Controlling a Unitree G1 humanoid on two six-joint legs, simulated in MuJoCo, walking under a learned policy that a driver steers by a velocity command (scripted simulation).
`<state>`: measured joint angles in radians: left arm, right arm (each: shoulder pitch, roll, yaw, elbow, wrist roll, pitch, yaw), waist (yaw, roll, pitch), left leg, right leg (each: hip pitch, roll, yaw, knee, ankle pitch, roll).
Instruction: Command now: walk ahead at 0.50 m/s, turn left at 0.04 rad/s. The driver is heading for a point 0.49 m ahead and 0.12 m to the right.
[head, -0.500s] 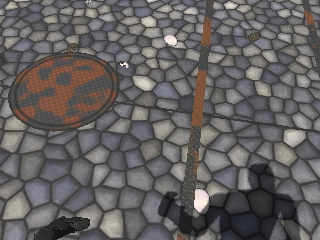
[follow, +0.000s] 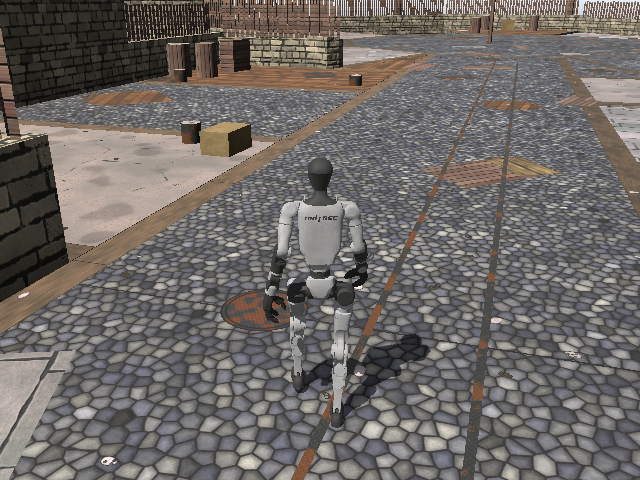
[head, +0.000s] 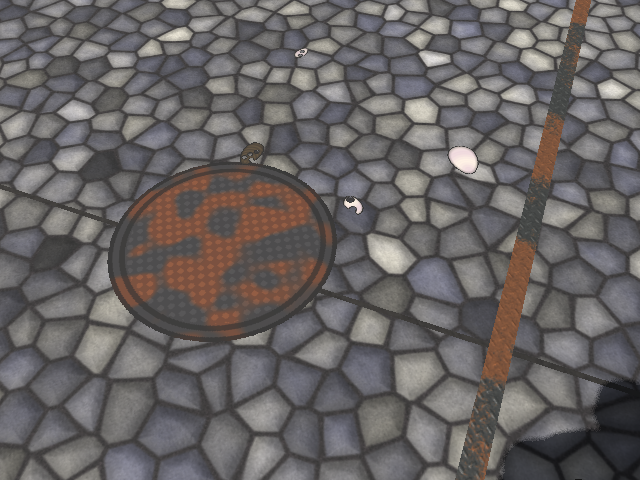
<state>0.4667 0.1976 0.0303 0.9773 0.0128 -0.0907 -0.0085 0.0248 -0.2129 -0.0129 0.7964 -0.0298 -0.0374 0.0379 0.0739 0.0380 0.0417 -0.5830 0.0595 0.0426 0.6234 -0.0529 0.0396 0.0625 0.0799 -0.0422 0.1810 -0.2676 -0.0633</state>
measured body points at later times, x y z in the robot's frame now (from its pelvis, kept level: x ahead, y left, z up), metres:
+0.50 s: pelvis +0.26 +0.03 +0.00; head +0.28 +0.03 +0.45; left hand +0.45 +0.23 -0.13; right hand +0.18 -0.22 -0.14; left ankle +0.17 +0.10 -0.74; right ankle +0.38 -0.13 -0.69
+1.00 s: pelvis +0.42 -0.04 +0.00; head +0.44 -0.06 +0.45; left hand +0.56 +0.17 -0.14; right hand +0.40 -0.29 -0.15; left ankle +0.52 +0.08 -0.71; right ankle +0.42 -0.09 -0.74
